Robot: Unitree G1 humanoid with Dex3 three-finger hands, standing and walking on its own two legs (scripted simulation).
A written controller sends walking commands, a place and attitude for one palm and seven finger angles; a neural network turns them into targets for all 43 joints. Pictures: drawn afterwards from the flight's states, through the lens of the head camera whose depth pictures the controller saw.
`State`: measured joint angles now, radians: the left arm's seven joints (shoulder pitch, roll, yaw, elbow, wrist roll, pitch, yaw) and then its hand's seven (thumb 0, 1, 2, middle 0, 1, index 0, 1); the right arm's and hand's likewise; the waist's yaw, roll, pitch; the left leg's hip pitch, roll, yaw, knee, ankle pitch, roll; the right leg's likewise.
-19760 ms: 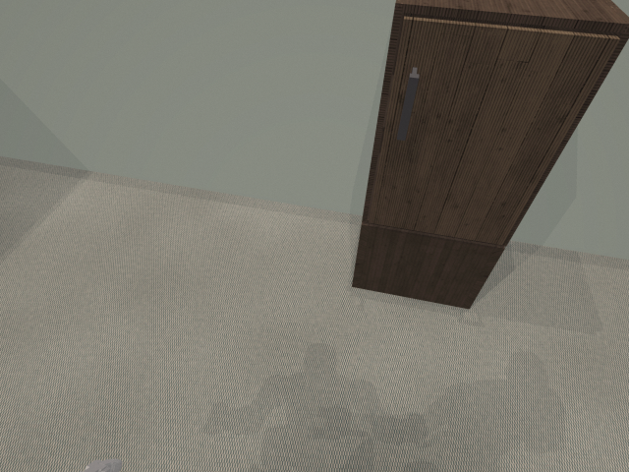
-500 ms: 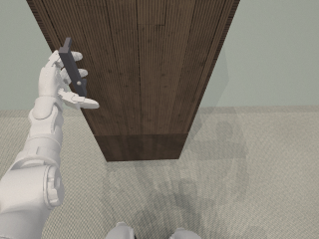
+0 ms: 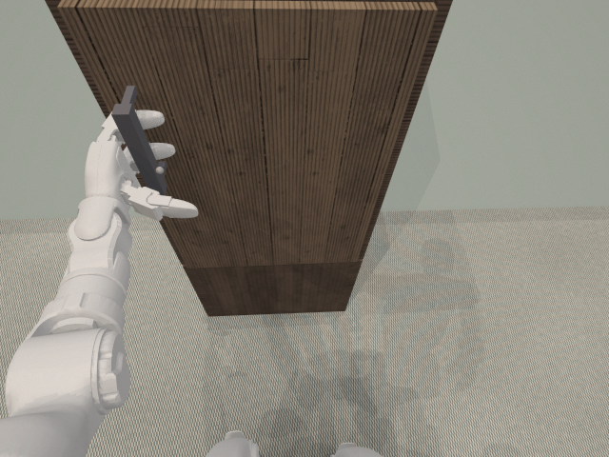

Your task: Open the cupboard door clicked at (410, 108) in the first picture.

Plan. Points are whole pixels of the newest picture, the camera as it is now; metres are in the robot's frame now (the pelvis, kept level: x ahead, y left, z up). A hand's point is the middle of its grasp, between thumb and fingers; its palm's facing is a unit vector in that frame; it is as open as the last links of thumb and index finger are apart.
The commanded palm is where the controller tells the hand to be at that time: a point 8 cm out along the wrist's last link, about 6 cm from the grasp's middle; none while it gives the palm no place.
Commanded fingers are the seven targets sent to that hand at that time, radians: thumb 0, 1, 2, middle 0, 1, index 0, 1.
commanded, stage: close the thumb around the handle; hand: left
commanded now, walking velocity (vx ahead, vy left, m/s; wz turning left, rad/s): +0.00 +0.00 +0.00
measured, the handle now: (145, 144) +0.52 +0.20 +0.09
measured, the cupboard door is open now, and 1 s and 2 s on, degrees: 1 1 41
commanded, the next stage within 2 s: pull the door open along its arc in 0.78 s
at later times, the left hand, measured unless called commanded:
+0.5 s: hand (158, 168) +0.47 +0.17 +0.10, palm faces +0.01 -1.00 -0.01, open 9.1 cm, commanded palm +0.45 +0.23 +0.09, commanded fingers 0.00 0.73 0.83 -0.39 -1.33 -0.39 -1.33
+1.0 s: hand (157, 171) +0.47 +0.17 +0.09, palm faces +0.02 -1.00 +0.00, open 5.5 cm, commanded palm +0.43 +0.22 +0.09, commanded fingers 0.00 0.90 0.90 -0.40 -1.35 -0.40 -1.35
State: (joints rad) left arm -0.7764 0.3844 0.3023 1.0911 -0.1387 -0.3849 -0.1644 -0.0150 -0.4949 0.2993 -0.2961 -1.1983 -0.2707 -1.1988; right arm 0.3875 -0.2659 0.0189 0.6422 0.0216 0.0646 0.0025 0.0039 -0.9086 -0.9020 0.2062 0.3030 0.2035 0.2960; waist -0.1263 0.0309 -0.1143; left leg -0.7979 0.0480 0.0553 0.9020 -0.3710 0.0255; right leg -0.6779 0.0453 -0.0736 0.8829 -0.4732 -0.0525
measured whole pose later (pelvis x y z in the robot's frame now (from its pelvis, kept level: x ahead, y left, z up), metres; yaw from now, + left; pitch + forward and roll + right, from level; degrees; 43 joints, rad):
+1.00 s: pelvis +0.00 +0.01 +0.00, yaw -1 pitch +15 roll -2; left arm -0.78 0.38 0.31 1.09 -0.14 -0.38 -0.16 0.01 0.76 0.83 -0.37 -1.35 -0.37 -1.35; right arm 0.39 -0.27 0.02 0.63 0.02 0.06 0.00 0.00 -0.91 -0.90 0.21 0.30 0.20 0.30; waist -0.13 0.03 -0.12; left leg -0.81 0.05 0.07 0.91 -0.37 0.04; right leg -0.69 0.04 -0.06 0.88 -0.46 -0.04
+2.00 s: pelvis +0.01 -0.03 +0.02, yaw +3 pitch +3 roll +1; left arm 0.33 -0.03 -0.31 -0.11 0.03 -0.10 0.48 -0.02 0.71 0.76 -0.34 -1.34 -0.38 -1.35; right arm 0.21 -0.20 0.04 0.52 -0.04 0.07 0.02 0.01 -0.91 -0.90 0.21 0.30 0.20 0.30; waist -0.02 0.05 -0.10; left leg -0.49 0.02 0.01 0.79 -0.36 -0.01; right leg -0.36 0.04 -0.12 0.78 -0.49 -0.09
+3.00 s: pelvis +0.00 -0.02 +0.01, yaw +4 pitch +5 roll +1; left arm 0.33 0.03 -0.27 -0.13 0.01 -0.18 0.23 -0.01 -0.49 0.30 -0.26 -0.49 -0.23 -0.51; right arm 0.22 -0.22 0.03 0.48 -0.02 0.02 0.02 0.01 -0.91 -0.90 0.20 0.30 0.20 0.30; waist 0.00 0.05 -0.09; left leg -0.56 0.00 0.01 0.83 -0.36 0.00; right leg -0.43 0.01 -0.11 0.85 -0.50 -0.07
